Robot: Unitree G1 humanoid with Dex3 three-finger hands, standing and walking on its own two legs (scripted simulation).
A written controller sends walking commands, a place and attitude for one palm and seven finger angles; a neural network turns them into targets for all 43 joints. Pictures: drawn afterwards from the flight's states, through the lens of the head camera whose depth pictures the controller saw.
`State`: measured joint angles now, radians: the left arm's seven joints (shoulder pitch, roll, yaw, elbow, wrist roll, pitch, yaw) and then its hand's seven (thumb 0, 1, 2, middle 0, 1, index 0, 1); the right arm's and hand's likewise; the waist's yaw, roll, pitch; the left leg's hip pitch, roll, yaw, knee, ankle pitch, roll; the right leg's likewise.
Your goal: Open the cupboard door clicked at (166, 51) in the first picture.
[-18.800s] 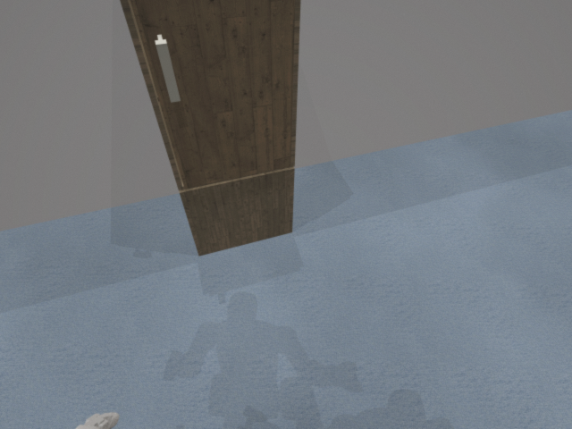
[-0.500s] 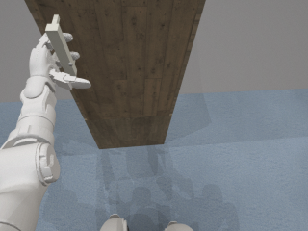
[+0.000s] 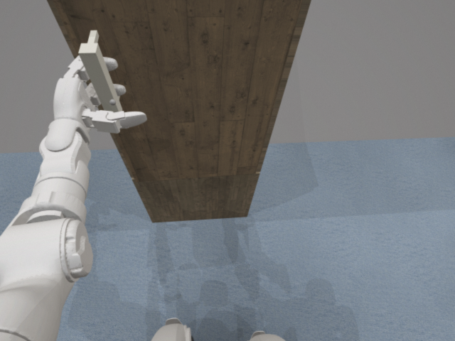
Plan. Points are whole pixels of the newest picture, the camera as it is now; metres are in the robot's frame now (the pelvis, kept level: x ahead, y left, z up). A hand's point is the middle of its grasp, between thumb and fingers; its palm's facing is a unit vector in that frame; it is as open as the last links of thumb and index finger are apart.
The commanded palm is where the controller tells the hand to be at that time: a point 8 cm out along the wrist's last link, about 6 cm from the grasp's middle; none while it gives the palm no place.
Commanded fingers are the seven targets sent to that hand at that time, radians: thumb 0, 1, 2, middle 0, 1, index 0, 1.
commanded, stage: close the thumb around the handle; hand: left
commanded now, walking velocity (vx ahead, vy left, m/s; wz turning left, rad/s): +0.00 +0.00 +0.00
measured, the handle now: (105, 77) +0.56 +0.19 +0.12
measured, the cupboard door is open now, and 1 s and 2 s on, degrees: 2 15 44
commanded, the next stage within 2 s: pull the door open along its arc in 0.44 s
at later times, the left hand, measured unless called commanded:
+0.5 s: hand (113, 98) +0.51 +0.17 +0.12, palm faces +0.02 -1.00 +0.02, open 6.1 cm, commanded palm +0.48 +0.22 +0.12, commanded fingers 0.00 0.90 0.90 -0.40 -1.35 -0.40 -1.35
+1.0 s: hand (121, 136) +0.42 +0.15 +0.12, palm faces -0.02 -1.00 +0.02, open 6.5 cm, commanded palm +0.37 +0.19 +0.12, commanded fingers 0.00 0.90 0.90 -0.40 -1.35 -0.40 -1.35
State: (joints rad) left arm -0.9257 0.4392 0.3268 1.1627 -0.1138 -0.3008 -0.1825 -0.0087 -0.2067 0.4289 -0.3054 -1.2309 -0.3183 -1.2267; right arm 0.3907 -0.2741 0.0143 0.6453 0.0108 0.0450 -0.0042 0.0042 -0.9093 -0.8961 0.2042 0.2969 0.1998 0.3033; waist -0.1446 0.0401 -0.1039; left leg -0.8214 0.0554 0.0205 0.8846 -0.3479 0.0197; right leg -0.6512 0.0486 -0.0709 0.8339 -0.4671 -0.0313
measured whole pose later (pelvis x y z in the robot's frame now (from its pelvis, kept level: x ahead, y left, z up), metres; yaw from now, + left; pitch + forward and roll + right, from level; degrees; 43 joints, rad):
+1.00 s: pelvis +0.02 +0.00 +0.01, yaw -2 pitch +11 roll -1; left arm -0.43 0.26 0.23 0.64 -0.21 -0.24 -0.15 0.00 0.66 0.72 -0.31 -1.34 -0.30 -1.31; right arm 0.38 -0.26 0.00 0.57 0.05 0.06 0.02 0.01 -0.91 -0.90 0.20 0.30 0.20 0.30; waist -0.08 0.05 -0.15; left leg -0.64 0.06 0.07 0.80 -0.35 0.02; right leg -0.50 0.05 -0.02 0.76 -0.46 -0.03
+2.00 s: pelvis +0.02 -0.06 +0.02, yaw +3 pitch +2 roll +2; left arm 0.13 -0.09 -0.20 -0.02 0.01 -0.02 0.51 0.01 -0.12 0.46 -0.31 -1.23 -0.32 -1.23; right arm 0.19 -0.21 0.01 0.59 -0.04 0.12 -0.01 0.01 -0.91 -0.90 0.20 0.30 0.20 0.30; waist 0.00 0.05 -0.07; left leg -0.40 0.02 -0.03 0.67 -0.30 -0.03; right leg -0.26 0.04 -0.10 0.69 -0.47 -0.09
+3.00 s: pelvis -0.02 +0.00 +0.02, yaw +0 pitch +0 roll +0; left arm 0.12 0.03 -0.27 -0.02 -0.05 -0.09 0.16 -0.01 -0.50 0.30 -0.18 -0.32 -0.18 -0.31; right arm 0.21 -0.19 0.06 0.51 0.01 0.08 0.01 0.01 -0.91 -0.90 0.20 0.30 0.20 0.30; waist -0.01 0.04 -0.05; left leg -0.45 0.01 0.03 0.73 -0.28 0.02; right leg -0.31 0.02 -0.04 0.73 -0.43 -0.03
